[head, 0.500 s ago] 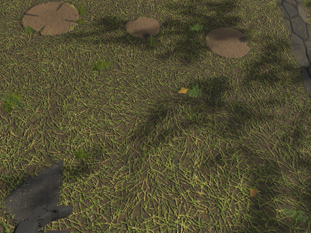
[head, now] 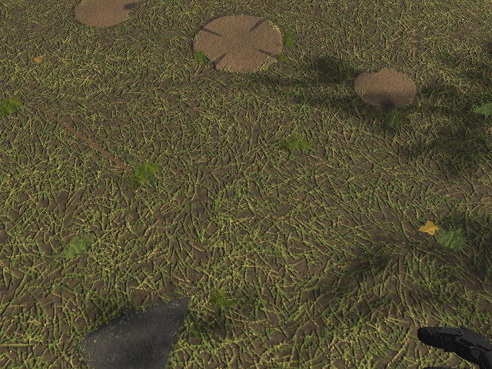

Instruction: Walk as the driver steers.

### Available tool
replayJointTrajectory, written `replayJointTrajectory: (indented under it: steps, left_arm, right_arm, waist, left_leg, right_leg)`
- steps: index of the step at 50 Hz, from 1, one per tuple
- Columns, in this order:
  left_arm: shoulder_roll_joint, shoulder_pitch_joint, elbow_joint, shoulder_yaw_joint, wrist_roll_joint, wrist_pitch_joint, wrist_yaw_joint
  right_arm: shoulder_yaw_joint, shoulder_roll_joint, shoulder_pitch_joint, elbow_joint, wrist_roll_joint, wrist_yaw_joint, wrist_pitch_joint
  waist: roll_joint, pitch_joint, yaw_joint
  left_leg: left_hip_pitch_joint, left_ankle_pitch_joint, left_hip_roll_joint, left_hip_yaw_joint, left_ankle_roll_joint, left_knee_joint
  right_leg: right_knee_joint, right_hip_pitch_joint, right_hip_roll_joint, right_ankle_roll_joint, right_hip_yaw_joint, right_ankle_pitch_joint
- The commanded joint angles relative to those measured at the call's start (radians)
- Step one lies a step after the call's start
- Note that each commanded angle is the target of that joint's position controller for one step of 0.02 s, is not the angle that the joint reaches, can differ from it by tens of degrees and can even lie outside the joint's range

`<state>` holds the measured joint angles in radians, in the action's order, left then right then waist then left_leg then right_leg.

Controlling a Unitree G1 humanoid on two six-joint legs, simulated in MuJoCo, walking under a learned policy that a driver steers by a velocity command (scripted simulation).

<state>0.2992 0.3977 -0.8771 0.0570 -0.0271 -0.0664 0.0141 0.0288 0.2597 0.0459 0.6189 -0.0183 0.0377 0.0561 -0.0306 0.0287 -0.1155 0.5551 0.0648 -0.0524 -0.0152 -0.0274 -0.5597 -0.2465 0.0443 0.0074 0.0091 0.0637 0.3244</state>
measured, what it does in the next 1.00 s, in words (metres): walks ahead: left foot, then right foot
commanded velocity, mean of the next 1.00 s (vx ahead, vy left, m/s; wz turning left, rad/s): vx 0.26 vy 0.00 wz -0.03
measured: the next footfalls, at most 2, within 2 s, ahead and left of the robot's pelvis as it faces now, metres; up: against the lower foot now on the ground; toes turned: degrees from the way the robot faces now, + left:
left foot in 0.04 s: +0.19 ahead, +0.12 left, +0.00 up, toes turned +1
right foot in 0.54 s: +0.46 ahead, -0.10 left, +0.00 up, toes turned -5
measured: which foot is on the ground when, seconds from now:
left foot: up 0.00-0.02, down 0.04-0.56, up 0.58-0.82, down 0.84-1.00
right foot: down 0.00-0.06, up 0.08-0.52, down 0.54-1.00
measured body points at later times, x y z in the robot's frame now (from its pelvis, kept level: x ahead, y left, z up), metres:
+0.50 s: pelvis +0.26 +0.02 +0.00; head +0.29 +0.02 +0.45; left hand +0.48 +0.24 -0.10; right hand +0.27 -0.26 -0.13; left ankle +0.15 +0.12 -0.74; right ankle +0.43 -0.11 -0.71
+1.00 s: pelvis +0.38 +0.02 +0.00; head +0.38 +0.03 +0.45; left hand +0.51 +0.25 -0.13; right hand +0.43 -0.25 -0.13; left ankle +0.38 +0.15 -0.74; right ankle +0.42 -0.10 -0.74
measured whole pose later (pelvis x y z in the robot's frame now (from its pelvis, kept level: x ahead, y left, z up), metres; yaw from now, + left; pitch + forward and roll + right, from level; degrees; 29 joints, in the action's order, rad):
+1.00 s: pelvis +0.38 +0.02 +0.00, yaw -4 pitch -1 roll -1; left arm 0.23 0.13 -0.92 0.02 0.02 0.00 -0.01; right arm 0.03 0.23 0.25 0.94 0.02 -0.03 0.01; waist 0.02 0.02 0.00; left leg 0.23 0.29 -0.04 -0.02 0.03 -0.53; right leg -0.48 -0.29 0.01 -0.01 0.03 0.18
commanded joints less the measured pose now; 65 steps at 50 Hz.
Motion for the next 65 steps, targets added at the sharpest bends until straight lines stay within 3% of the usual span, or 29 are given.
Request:
replayJointTrajectory:
  steps: [1,2,3,4,5,6,7,8,11,14,18,23,26,27,28,29,30,31,32,34,36,39,42,43,44,46,49,53,65]
  left_arm:
    - [0.194,-0.048,0.043,0.042,-0.010,0.004,-0.012]
    - [0.171,-0.042,0.043,0.031,-0.003,0.006,-0.015]
    - [0.110,-0.042,0.075,0.004,0.030,0.001,-0.018]
    - [0.014,0.067,0.090,-0.025,0.025,-0.018,-0.011]
    - [0.126,-0.007,0.081,0.002,0.003,-0.032,-0.004]
    - [0.155,-0.090,0.111,0.012,-0.014,-0.041,0.001]
    - [0.142,-0.127,0.113,0.010,-0.007,-0.042,-0.004]
    - [0.133,-0.138,0.113,0.013,0.011,-0.039,-0.006]
    - [0.082,-0.088,0.091,0.006,0.011,-0.010,-0.004]
    - [0.066,-0.164,0.111,0.003,0.012,0.010,-0.007]
    - [0.032,-0.280,0.146,-0.010,0.030,-0.005,0.006]
    - [0.044,-0.365,0.180,-0.012,0.031,-0.018,0.035]
    - [0.098,-0.228,0.140,0.012,0.046,-0.022,0.034]
    - [0.160,-0.159,0.122,0.030,0.053,-0.025,0.023]
    - [0.218,-0.100,0.119,0.035,0.074,-0.015,0.011]
    - [0.126,-0.085,0.110,0.010,0.058,0.001,0.004]
    - [0.091,-0.108,0.113,-0.002,0.035,0.013,0.011]
    - [0.085,-0.190,0.121,-0.004,0.030,0.019,0.011]
    - [0.067,-0.257,0.125,-0.011,0.033,0.021,0.011]
    - [0.074,-0.345,0.126,-0.006,0.049,0.030,0.006]
    - [0.072,-0.370,0.120,-0.003,0.060,0.035,0.001]
    - [0.068,-0.374,0.096,-0.003,0.046,0.039,-0.010]
    - [0.026,-0.341,0.058,-0.020,0.041,0.046,-0.012]
    - [0.029,-0.323,0.050,-0.020,0.047,0.048,-0.011]
    - [0.020,-0.298,0.048,-0.017,0.044,0.053,-0.016]
    - [0.034,-0.300,0.030,-0.013,0.046,0.057,-0.026]
    - [0.035,-0.276,-0.006,-0.012,0.045,0.060,-0.032]
    - [0.032,-0.286,-0.037,-0.011,0.035,0.056,-0.029]
    - [0.048,-0.277,-0.127,-0.005,0.026,0.077,-0.047]
  right_arm:
    - [0.052,0.131,0.063,-0.051,0.006,0.000,0.018]
    - [0.077,0.177,0.209,-0.005,0.010,-0.009,0.014]
    - [0.099,0.256,0.392,0.025,0.020,-0.025,0.006]
    - [0.102,0.310,0.398,0.034,0.020,-0.020,0.004]
    - [0.078,0.213,0.381,0.028,0.010,-0.016,0.007]
    - [0.065,0.185,0.318,0.027,0.008,-0.015,0.012]
    - [0.058,0.166,0.259,0.024,0.012,-0.012,0.016]
    - [0.052,0.142,0.216,0.023,0.019,-0.008,0.019]
    - [0.050,0.123,0.181,0.039,0.021,-0.009,0.038]
    - [0.059,0.145,0.206,0.078,0.029,-0.019,0.053]
    - [0.054,0.156,0.220,0.117,0.026,-0.034,0.043]
    - [0.057,0.187,0.286,0.181,0.013,-0.046,0.011]
    - [0.060,0.194,0.247,0.195,0.004,-0.055,-0.008]
    - [0.052,0.173,0.283,0.195,0.017,-0.057,-0.007]
    - [0.025,0.102,0.396,0.189,0.044,-0.048,0.006]
    - [0.004,0.051,0.470,0.231,0.033,-0.037,0.003]
    - [0.030,0.150,0.414,0.232,0.006,-0.032,-0.007]
    - [0.036,0.159,0.322,0.206,-0.012,-0.038,-0.021]
    - [0.037,0.142,0.274,0.202,-0.005,-0.051,-0.041]
    - [0.037,0.116,0.283,0.210,0.013,-0.073,-0.080]
    - [0.030,0.084,0.318,0.234,0.022,-0.085,-0.091]
    - [0.030,0.078,0.310,0.255,0.027,-0.082,-0.089]
    - [0.031,0.088,0.272,0.250,0.054,-0.076,-0.084]
    - [0.036,0.134,0.245,0.233,0.050,-0.081,-0.082]
    - [0.047,0.169,0.207,0.253,0.038,-0.081,-0.077]
    - [0.028,0.095,0.166,0.257,0.043,-0.077,-0.053]
    - [0.025,0.090,0.184,0.280,0.031,-0.072,-0.026]
    - [0.024,0.093,0.216,0.313,0.024,-0.074,-0.026]
    - [0.017,0.079,0.196,0.377,0.021,-0.071,-0.042]
  waist:
    - [0.117,-0.045,0.138]
    - [0.100,-0.139,0.204]
    - [-0.038,-0.290,0.268]
    - [-0.280,-0.393,0.190]
    - [-0.155,-0.325,0.228]
    - [-0.121,-0.190,0.213]
    - [-0.051,-0.123,0.183]
    - [-0.038,-0.075,0.155]
    - [-0.057,-0.065,0.096]
    - [-0.027,-0.011,0.108]
    - [-0.014,0.024,0.134]
    - [-0.033,-0.010,0.159]
    - [-0.037,-0.087,0.070]
    - [0.027,-0.166,0.054]
    - [0.181,-0.323,0.090]
    - [0.272,-0.470,0.088]
    - [0.169,-0.442,0.064]
    - [0.126,-0.304,0.078]
    - [0.087,-0.192,0.097]
    - [0.140,-0.115,0.149]
    - [0.172,-0.123,0.161]
    - [0.154,-0.146,0.162]
    - [0.113,-0.076,0.161]
    - [0.054,-0.025,0.132]
    - [-0.084,0.011,0.085]
    - [-0.102,0.017,0.085]
    - [-0.045,-0.011,0.097]
    - [-0.001,-0.051,0.118]
    - [0.026,-0.054,0.116]
  left_leg:
    - [-0.218,0.016,0.051,0.051,-0.053,0.078]
    - [-0.439,0.003,0.055,0.051,-0.081,0.079]
    - [-0.738,-0.029,-0.154,-0.187,-0.148,0.046]
    - [-0.955,0.212,-0.336,-0.644,-0.291,0.182]
    - [-0.897,0.340,-0.313,-0.663,-0.263,0.244]
    - [-0.778,0.297,-0.281,-0.527,-0.232,0.266]
    - [-0.655,0.187,-0.239,-0.426,-0.217,0.287]
    - [-0.558,0.089,-0.204,-0.353,-0.211,0.315]
    - [-0.434,-0.043,-0.171,-0.233,-0.218,0.390]
    - [-0.414,-0.098,-0.170,-0.129,-0.213,0.435]
    - [-0.375,-0.342,-0.106,0.027,-0.159,0.411]
    - [-0.518,-0.439,-0.148,0.020,-0.136,0.302]
    - [-0.572,-0.556,-0.126,0.014,-0.087,0.099]
    - [-0.514,-0.461,-0.060,0.050,-0.039,-0.058]
    - [-0.231,-0.022,0.023,0.059,0.023,-0.349]
    - [-0.113,0.616,0.098,-0.022,0.074,-0.579]
    - [-0.096,0.646,0.055,-0.108,0.074,-0.631]
    - [-0.038,0.609,0.022,-0.082,0.076,-0.624]
    - [-0.026,0.567,-0.002,-0.062,0.080,-0.555]
    - [-0.162,0.469,-0.024,-0.044,0.093,-0.388]
    - [-0.274,0.399,-0.009,-0.016,0.095,-0.271]
    - [-0.390,0.186,-0.001,0.004,0.072,-0.093]
    - [-0.454,0.103,-0.022,-0.022,0.026,0.081]
    - [-0.382,0.181,-0.077,-0.080,0.002,0.153]
    - [-0.215,0.408,-0.057,-0.082,-0.018,0.185]
    - [-0.134,0.429,-0.044,-0.077,0.011,0.238]
    - [-0.229,0.231,-0.027,-0.052,0.032,0.189]
    - [-0.314,0.052,-0.016,-0.033,0.021,0.143]
    - [-0.365,-0.079,0.002,-0.008,0.014,0.144]
  right_leg:
    - [-0.111,-0.041,-0.244,-0.141,-0.095,-0.695]
    - [-0.290,-0.113,-0.196,-0.112,-0.053,-0.736]
    - [-0.620,-0.329,-0.138,-0.069,-0.011,-0.421]
    - [-0.913,-0.668,0.028,-0.023,-0.068,0.237]
    - [-1.012,-0.778,-0.024,-0.033,-0.168,0.252]
    - [-1.008,-0.827,-0.067,-0.046,-0.148,0.157]
    - [-0.967,-0.795,-0.106,-0.042,-0.128,0.068]
    - [-0.914,-0.759,-0.129,-0.033,-0.126,0.010]
    - [-0.853,-0.659,-0.155,-0.007,-0.128,-0.067]
    - [-0.746,-0.727,-0.156,0.016,-0.146,-0.194]
    - [-0.464,-0.633,-0.109,0.009,-0.090,-0.408]
    - [-0.297,-0.568,-0.052,-0.027,-0.071,-0.421]
    - [-0.197,-0.395,-0.003,-0.079,-0.047,-0.407]
    - [-0.199,-0.217,-0.060,-0.111,-0.090,-0.758]
    - [-0.310,0.156,-0.282,-0.253,-0.323,-1.146]
    - [-0.281,0.267,-0.425,-0.394,-0.520,-1.206]
    - [-0.227,0.166,-0.380,-0.370,-0.493,-0.977]
    - [-0.180,0.046,-0.337,-0.322,-0.420,-0.771]
    - [-0.124,-0.099,-0.297,-0.285,-0.368,-0.606]
    - [-0.034,-0.330,-0.238,-0.236,-0.301,-0.342]
    - [-0.005,-0.406,-0.208,-0.231,-0.250,-0.272]
    - [-0.001,-0.432,-0.192,-0.205,-0.217,-0.082]
    - [-0.015,-0.497,-0.129,-0.095,-0.192,0.223]
    - [-0.062,-0.477,-0.084,-0.054,-0.161,0.224]
    - [-0.101,-0.370,-0.028,-0.025,-0.092,0.108]
    - [-0.172,-0.244,-0.029,-0.023,-0.081,-0.038]
    - [-0.180,-0.249,-0.038,-0.044,-0.087,-0.135]
    - [-0.195,-0.238,-0.041,-0.040,-0.083,-0.270]
    - [-0.210,-0.186,-0.046,-0.033,-0.081,-0.380]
